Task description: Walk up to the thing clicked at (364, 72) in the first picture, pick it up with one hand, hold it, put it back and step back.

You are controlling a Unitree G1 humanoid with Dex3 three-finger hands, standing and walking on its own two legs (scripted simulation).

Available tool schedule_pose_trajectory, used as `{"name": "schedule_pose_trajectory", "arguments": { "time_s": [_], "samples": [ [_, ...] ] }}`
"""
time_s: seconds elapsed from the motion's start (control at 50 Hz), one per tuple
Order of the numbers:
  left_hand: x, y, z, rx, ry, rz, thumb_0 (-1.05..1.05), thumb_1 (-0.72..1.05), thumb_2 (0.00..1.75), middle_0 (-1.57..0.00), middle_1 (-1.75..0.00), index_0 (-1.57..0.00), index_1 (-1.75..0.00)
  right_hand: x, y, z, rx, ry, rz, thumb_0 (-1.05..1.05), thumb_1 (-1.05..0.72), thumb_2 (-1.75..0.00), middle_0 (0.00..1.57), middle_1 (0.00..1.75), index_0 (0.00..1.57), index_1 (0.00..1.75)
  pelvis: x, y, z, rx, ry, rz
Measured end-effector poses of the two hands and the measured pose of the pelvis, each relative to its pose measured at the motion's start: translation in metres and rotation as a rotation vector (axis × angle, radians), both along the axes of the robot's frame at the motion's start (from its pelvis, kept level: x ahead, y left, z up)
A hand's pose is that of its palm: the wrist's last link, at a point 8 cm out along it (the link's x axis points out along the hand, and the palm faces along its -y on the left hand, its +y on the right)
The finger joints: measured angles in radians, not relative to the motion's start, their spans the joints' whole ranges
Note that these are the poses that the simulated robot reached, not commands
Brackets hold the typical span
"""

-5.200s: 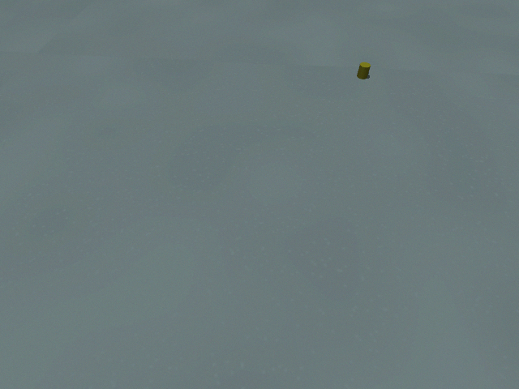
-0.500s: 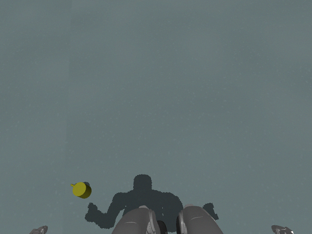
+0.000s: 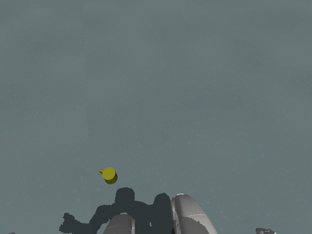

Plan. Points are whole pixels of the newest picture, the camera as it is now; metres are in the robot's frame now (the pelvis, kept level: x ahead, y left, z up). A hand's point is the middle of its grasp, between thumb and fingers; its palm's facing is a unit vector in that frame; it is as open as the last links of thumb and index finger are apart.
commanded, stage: walk up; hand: left
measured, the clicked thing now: (107, 174) +0.47 +0.26 -0.68
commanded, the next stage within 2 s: none
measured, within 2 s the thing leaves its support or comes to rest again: neither
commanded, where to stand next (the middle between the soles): +0.07 +0.03 m, yaw -5 degrees
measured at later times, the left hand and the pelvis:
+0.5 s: hand out of the picture +0.10 +0.33 -0.11, palm faces -0.17 -0.92 -0.34, open 7.4 cm; pelvis -0.02 +0.08 +0.04, yaw -9 degrees
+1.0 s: hand out of the picture +0.13 +0.28 -0.10, palm faces -0.19 -0.90 -0.40, open 7.4 cm; pelvis +0.01 +0.04 +0.04, yaw -11 degrees
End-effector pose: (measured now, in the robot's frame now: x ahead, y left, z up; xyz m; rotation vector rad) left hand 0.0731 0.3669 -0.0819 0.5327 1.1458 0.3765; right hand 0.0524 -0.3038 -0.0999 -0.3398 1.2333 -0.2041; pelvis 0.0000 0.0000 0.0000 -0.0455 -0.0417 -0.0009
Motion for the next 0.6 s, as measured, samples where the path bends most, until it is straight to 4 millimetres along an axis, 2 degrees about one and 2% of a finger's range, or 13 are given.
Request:
{"name": "schedule_pose_trajectory", "arguments": {
  "time_s": [0.1, 0.2, 0.28, 0.4, 0.5, 0.6],
  "samples": [
    [-0.025, -0.002, 0.001, -0.083, 0.088, -0.044, 0.01, 0.9, 0.89, -0.21, -0.3, -0.2, -0.3, -0.032, 0.027, -0.002, 0.025, 0.029, -0.027, 0.01, -0.9, -0.89, 0.21, 0.3, 0.21, 0.3, -0.01, 0.03, 0.01, 0.018, 0.033, -0.043],
    [-0.035, -0.005, -0.001, -0.148, 0.111, -0.088, 0.01, 0.9, 0.89, -0.21, -0.3, -0.21, -0.3, -0.046, 0.045, -0.005, 0.022, 0.014, -0.076, 0.01, -0.9, -0.89, 0.2, 0.3, 0.21, 0.3, -0.014, 0.05, 0.013, 0.002, 0.013, -0.084],
    [-0.024, 0.0, -0.004, -0.193, 0.077, -0.104, 0.01, 0.89, 0.89, -0.21, -0.3, -0.21, -0.31, -0.043, 0.064, 0.003, 0.021, -0.027, -0.079, 0.01, -0.91, -0.89, 0.2, 0.3, 0.21, 0.3, -0.014, 0.063, 0.018, 0.034, -0.001, -0.096],
    [0.009, 0.003, -0.003, -0.25, 0.025, -0.162, 0.01, 0.9, 0.89, -0.21, -0.3, -0.21, -0.3, -0.033, 0.077, 0.024, -0.006, -0.122, -0.09, 0.01, -0.91, -0.89, 0.2, 0.3, 0.21, 0.3, -0.018, 0.079, 0.028, 0.026, -0.009, -0.133],
    [0.024, 0.006, 0.004, -0.262, 0.035, -0.191, 0.01, 0.9, 0.89, -0.21, -0.3, -0.21, -0.3, -0.034, 0.075, 0.046, -0.037, -0.154, -0.123, 0.01, -0.9, -0.89, 0.2, 0.3, 0.21, 0.3, -0.018, 0.081, 0.041, 0.021, -0.002, -0.157],
    [0.023, 0.009, 0.007, -0.234, 0.086, -0.198, 0.01, 0.9, 0.89, -0.21, -0.3, -0.2, -0.3, -0.045, 0.063, 0.054, -0.056, -0.13, -0.167, 0.01, -0.9, -0.89, 0.2, 0.3, 0.21, 0.3, -0.016, 0.075, 0.046, 0.028, 0.003, -0.184]
  ]
}}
